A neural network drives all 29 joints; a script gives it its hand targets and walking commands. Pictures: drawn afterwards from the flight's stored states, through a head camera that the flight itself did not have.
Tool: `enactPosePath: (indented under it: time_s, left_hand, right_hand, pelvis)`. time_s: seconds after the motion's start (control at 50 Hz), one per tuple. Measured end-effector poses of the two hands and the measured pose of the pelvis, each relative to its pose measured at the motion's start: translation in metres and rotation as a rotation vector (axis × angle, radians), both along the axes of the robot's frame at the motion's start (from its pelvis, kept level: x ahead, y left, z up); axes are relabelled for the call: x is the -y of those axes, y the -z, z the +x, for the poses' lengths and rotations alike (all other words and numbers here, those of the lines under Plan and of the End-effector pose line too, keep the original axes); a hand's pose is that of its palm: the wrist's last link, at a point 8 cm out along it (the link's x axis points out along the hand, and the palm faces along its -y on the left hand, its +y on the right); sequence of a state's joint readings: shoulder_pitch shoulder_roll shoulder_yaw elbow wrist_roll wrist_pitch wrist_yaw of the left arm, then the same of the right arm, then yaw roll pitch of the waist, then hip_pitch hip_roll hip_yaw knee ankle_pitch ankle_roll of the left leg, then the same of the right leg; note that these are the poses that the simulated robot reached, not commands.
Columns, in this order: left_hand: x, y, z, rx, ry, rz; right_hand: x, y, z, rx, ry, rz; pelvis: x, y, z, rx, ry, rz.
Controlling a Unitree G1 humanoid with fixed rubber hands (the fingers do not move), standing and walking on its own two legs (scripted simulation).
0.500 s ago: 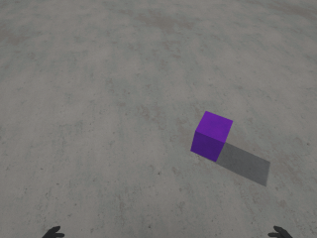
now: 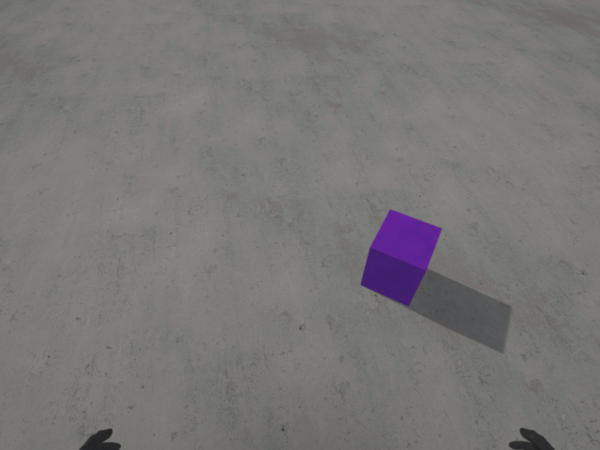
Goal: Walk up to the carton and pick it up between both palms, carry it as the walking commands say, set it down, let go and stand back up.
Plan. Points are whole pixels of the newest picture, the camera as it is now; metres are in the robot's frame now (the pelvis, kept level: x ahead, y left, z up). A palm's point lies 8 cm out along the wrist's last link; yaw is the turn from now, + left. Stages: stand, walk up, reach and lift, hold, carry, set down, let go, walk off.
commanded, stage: stand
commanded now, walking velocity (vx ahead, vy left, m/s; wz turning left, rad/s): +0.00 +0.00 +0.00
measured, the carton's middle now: (399, 257) +0.87 -0.34 -0.66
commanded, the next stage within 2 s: walk up in 0.38 s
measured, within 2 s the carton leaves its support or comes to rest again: neither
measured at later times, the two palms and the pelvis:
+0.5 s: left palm out of the picture +0.09 +0.32 -0.11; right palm out of the picture +0.10 -0.32 -0.10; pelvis +0.00 +0.00 +0.00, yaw +0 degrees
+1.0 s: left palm (154, 386) +0.22 +0.24 -0.10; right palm out of the picture +0.10 -0.45 -0.10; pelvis +0.07 -0.09 -0.03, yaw -14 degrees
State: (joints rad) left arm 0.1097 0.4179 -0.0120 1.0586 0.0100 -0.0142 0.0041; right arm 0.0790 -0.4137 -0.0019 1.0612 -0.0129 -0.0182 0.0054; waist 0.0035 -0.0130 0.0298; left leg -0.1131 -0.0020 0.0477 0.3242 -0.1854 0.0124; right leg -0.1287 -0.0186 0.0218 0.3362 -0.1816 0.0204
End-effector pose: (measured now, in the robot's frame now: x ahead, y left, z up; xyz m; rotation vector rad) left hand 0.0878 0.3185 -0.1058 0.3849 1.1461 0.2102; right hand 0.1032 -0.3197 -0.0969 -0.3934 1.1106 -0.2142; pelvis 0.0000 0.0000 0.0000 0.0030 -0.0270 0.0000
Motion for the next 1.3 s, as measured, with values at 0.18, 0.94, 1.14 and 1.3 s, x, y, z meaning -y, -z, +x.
enactPosePath:
  time_s: [0.18, 0.94, 1.14, 1.3]
  left_hand:
    - [-0.001, 0.000, 0.002, 0.002, -0.001, 0.001]
    - [0.058, -0.013, 0.128, 0.075, 0.227, 0.056]
    - [0.092, -0.013, 0.145, -0.006, 0.258, 0.042]
    - [0.103, 0.003, 0.253, 0.044, 0.374, 0.036]
  right_hand:
    - [0.000, -0.001, 0.003, 0.002, 0.001, -0.003]
    - [0.135, 0.008, -0.031, 0.062, 0.209, -0.104]
    - [0.126, -0.010, 0.052, 0.157, 0.172, -0.009]
    - [0.138, -0.019, 0.056, 0.167, 0.273, -0.119]
  pelvis:
    - [-0.001, 0.000, 0.002, 0.001, 0.000, 0.000]
    - [0.074, 0.032, 0.062, 0.017, 0.211, 0.003]
    - [0.098, 0.012, 0.115, 0.015, 0.301, 0.008]
    - [0.094, 0.027, 0.179, 0.006, 0.368, 0.001]
